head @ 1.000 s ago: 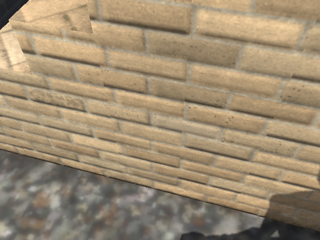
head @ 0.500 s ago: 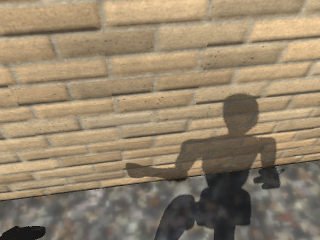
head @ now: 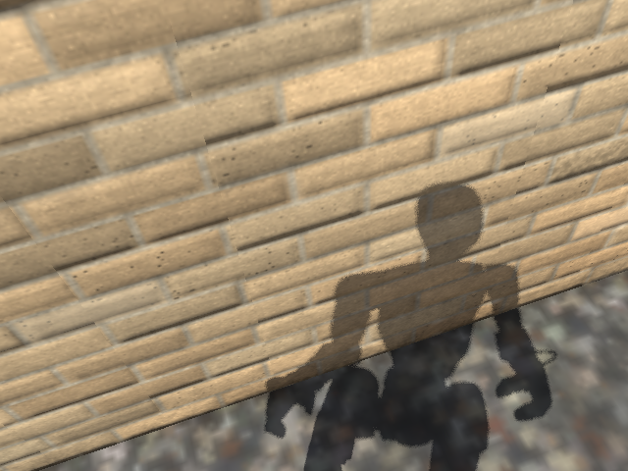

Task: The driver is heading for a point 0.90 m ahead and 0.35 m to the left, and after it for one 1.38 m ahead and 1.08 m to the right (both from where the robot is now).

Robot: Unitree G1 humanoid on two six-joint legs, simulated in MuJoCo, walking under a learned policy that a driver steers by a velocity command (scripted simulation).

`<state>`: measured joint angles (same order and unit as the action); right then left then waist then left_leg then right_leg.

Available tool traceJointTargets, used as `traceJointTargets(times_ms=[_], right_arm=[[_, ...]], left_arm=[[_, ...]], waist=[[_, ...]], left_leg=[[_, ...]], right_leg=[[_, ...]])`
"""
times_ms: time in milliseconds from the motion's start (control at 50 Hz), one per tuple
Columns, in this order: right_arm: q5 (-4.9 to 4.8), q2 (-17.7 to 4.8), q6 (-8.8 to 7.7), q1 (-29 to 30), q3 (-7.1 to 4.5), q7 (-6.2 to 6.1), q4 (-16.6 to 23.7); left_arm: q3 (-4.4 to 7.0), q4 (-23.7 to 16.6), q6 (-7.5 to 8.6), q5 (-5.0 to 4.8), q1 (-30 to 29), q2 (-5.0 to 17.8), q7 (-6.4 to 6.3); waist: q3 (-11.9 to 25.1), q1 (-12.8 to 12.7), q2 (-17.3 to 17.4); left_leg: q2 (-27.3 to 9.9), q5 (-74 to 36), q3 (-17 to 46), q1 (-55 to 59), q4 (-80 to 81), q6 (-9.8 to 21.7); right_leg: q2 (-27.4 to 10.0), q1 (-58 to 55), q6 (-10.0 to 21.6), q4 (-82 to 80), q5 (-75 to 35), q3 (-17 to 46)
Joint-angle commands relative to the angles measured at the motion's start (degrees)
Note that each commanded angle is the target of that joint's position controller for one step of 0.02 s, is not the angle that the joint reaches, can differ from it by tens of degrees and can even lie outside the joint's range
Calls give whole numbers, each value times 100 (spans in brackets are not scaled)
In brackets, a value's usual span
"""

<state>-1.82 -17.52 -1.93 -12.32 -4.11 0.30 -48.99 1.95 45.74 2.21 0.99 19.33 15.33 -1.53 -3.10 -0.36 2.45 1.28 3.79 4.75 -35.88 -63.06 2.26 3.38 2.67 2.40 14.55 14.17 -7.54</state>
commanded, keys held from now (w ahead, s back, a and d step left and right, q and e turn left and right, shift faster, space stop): q+shift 0.80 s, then e+shift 0.20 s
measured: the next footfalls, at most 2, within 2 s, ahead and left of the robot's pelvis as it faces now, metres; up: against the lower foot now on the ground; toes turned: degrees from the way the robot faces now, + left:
left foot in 0.16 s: +0.13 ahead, +0.04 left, +0.00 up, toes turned +6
right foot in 0.44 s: +0.18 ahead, -0.23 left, +0.00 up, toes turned +30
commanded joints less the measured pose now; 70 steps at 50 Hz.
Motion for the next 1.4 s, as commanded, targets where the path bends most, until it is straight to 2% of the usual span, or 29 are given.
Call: traceJointTargets(times_ms=[20, 80, 120, 160, 180, 200, 220, 240, 320, 400, 440, 460, 480, 540, 560, 580, 660, 800, 820, 840, 860, 900, 980, 1060, 1220, 1240, 1300, 1360, 1400], right_arm=[[-34, -697, -310, 422, -178, -192, 386], [241, -613, -183, -95, -161, -193, 487], [149, -944, 62, -1888, -328, -202, 189], [126, -553, 120, -3114, -286, -225, -461], [525, -452, -90, -2556, -154, -211, -460], [467, -586, -391, -1322, -27, -224, 192], [252, -1002, -435, -459, -199, -193, 783], [-46, -1346, -290, 635, -343, -239, 1211], [54, -1268, 43, 546, -406, -245, 1315], [-45, -1079, 258, 361, -446, -337, 1399], [19, -229, 265, 81, -215, -267, 1497], [135, -128, 133, 212, -168, -221, 1904], [130, -689, 63, 164, -241, -163, 1951], [156, -1006, 235, -303, -368, -179, 1538], [741, 86, 22, -573, 95, 112, 1433], [60, -680, 176, 155, -292, -29, 1818], [163, -390, 242, 998, -50, -15, 2253], [105, -683, 539, 170, -206, 74, 2014], [122, -909, 550, -233, -296, 19, 1871], [139, -1433, 515, -533, -362, -78, 1898], [500, -1846, 405, -155, -447, -85, 2175], [485, -1078, 218, 421, -194, -15, 2106], [445, -12, 102, 1209, 255, -4, 1763], [328, -841, 55, 532, -53, -115, 1413], [194, -622, -339, 362, -189, -227, 1076], [538, -814, -290, -9, -154, -94, 839], [560, -972, -377, 652, -249, 111, 899], [476, -992, -354, 774, -242, 103, 849], [364, -859, -299, 790, -201, 163, 730]], left_arm=[[290, -675, 277, 0, -1134, 967, -273], [499, -1001, 107, 30, -1628, 1438, -567], [576, -1322, 142, -90, -2308, 1444, -625], [89, -1566, 242, -171, -2955, 68, -213], [-47, -1928, 446, -159, -3270, -418, -17], [-118, -2114, 567, -212, -1857, -653, 102], [56, -1793, 511, 28, -713, 187, 244], [241, -1688, 402, -15, -381, 927, 278], [149, -1916, -87, 43, -1595, 555, -94], [201, -1536, -98, -210, -1056, 512, 3], [337, -1262, -150, -98, -451, 793, 17], [412, -1333, -174, 344, -854, 1325, 41], [455, -1484, -83, 426, -1263, 1182, 9], [318, -1452, -60, -50, -2089, 614, -200], [94, -1619, 215, -221, -2023, -169, -113], [344, -1229, 51, 7, -1847, 965, -204], [465, -925, -143, -5, -699, 1086, -322], [587, -818, -130, -214, -858, 1198, -68], [483, -700, -110, -149, -526, 887, -24], [323, -921, -125, 184, -481, 469, 59], [357, -1090, -108, 197, -685, 676, 28], [417, -1025, -248, -81, -1116, 1006, -153], [368, -388, -482, -40, 40, 758, -211], [404, -835, -355, -218, -707, 1079, -96], [354, -908, -67, -221, -604, 508, 63], [331, -931, -179, 124, -879, 541, 402], [352, -802, -205, -127, -639, 558, 785], [321, -729, -210, -10, -810, 686, 688], [343, -356, -195, 130, -77, 787, 527]], waist=[[314, 178, -1017], [424, 599, -1517], [1049, 1437, -1339], [885, 1783, 1350], [-45, 1242, 1576], [213, -153, 1421], [864, -533, 74], [419, -882, -600], [196, -206, -129], [882, -112, 663], [1076, -151, -367], [970, 127, -1994], [924, 242, -2204], [736, 555, -942], [1172, 394, 207], [447, 449, -690], [744, -280, -883], [1011, 154, -1172], [973, 281, -477], [864, 174, 1438], [1719, 316, 1631], [1177, 252, 559], [970, -336, 752], [408, 249, 839], [102, 56, 283], [180, 89, -324], [249, -327, 551], [338, -270, 646], [413, -658, -235]], left_leg=[[-114, -437, -252, -37, 892, -73], [374, 289, -1727, 1896, 2213, -241], [160, 358, -1470, 3657, 2510, -58], [-584, -2722, -54, 4123, 4851, 618], [-471, -3418, 207, 3491, 4602, 655], [-1283, -5332, 1520, 3264, 3625, 1444], [-1776, -3759, 2685, 3014, 4278, 2125], [-1806, -984, 2725, 1882, 5102, 2015], [-453, 1152, 1973, 778, 5012, 1072], [-171, 1658, 1854, 990, 4200, 422], [580, 2995, 801, -445, 1987, -152], [595, 3361, 346, -1475, 496, -384], [-85, 2922, 522, -1244, -383, -566], [-293, 1742, 79, -651, -1777, -768], [-157, 1430, 17, -344, -2250, -722], [-487, 1370, -70, -727, -1569, -761], [-616, 1490, -216, -720, 69, -881], [-114, 1030, -910, 2270, 3146, -166], [-141, 381, -439, 3486, 3849, 123], [-1643, -2802, 1519, 4722, 3694, 723], [-2786, -3420, 2494, 3885, 3793, 1926], [-1985, -1941, 1214, 2969, 4138, 1308], [-1199, -921, -237, 1827, 4482, 796], [-1829, 2914, 808, 2828, 5449, 912], [-2110, 2550, 74, 3623, 5836, 715], [-2150, 2739, -88, 3163, 5935, 629], [-1713, 2501, -1056, 2374, 5729, 147], [-1818, 2762, -1191, 2382, 5395, 185], [-1396, 1592, -1712, 2276, 3663, 156]], right_leg=[[-1294, -348, -1265, -483, -4997, -14], [-894, 679, -1732, 347, -8705, -843], [-1209, 1473, -1527, 1693, -9506, -645], [-137, 1949, -842, 5248, 465, -131], [147, 3085, -668, 7425, 1652, 457], [194, 3930, -656, 8250, 2301, 1358], [190, 3602, -577, 7692, 2116, 2134], [-221, 3130, -531, 6822, 1673, 2132], [168, 1819, -838, 3479, 903, 1294], [256, 611, -813, 1352, 16, 1139], [-1254, -756, -81, 414, 220, 2107], [-2739, 43, 908, -223, 246, 4124], [-2951, 574, 1251, -572, 482, 4536], [-1831, 890, 592, 81, -884, 2138], [-1909, 1253, 1137, -273, -416, 2450], [-1718, 930, 635, 96, -1328, 1496], [-1987, -62, 900, 245, -2071, 1358], [-2029, 963, 49, 1176, -1429, 237], [-1645, 1972, -376, 2159, -946, -117], [-1035, 4132, -889, 4232, 2260, -404], [-823, 4458, -1048, 5323, 2637, 624], [-936, 4037, -795, 5434, 1537, 948], [-909, 2246, -1039, 5073, 119, 883], [-899, 3501, -734, 4561, 44, 989], [-1317, 4370, -493, 4648, 45, 1087], [-1055, 3842, -394, 4278, -49, 833], [-976, 2532, -151, 3278, -296, 537], [-881, 2068, 125, 2617, 528, 189], [-461, 1123, 310, 1747, 661, -89]])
